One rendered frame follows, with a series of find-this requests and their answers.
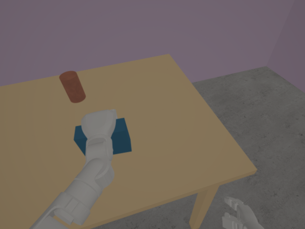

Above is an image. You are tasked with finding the sponge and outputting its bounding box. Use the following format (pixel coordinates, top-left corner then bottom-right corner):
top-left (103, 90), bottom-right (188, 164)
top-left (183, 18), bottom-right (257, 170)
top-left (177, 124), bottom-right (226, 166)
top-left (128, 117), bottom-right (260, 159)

top-left (74, 118), bottom-right (132, 155)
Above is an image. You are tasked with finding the robot left forearm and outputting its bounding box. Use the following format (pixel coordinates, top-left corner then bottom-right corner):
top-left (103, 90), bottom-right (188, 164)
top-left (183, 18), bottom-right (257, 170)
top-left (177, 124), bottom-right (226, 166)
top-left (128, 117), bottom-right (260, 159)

top-left (29, 135), bottom-right (114, 229)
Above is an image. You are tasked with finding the robot right hand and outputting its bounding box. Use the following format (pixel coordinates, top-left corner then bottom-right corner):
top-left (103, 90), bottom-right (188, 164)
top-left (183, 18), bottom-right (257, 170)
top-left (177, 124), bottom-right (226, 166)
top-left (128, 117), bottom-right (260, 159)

top-left (222, 197), bottom-right (258, 229)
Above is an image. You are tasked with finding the robot left upper arm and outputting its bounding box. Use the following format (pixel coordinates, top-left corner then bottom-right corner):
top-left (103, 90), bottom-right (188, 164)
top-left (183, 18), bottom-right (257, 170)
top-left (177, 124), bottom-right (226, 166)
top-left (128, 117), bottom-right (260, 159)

top-left (36, 216), bottom-right (69, 229)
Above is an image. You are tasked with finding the table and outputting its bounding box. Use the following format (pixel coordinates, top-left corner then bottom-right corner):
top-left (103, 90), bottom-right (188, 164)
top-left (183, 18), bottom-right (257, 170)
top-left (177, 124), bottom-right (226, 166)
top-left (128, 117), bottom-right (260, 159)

top-left (0, 54), bottom-right (257, 229)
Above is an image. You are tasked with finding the robot left hand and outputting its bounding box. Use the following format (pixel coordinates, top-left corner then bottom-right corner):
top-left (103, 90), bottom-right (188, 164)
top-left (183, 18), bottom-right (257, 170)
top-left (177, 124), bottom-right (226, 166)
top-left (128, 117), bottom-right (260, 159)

top-left (81, 109), bottom-right (118, 139)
